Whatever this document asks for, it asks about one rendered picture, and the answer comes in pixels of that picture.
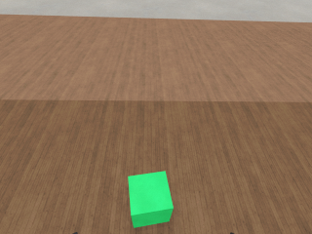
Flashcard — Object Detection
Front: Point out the carton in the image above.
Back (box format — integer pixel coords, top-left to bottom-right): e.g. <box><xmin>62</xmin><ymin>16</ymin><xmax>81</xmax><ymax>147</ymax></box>
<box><xmin>128</xmin><ymin>171</ymin><xmax>174</xmax><ymax>228</ymax></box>

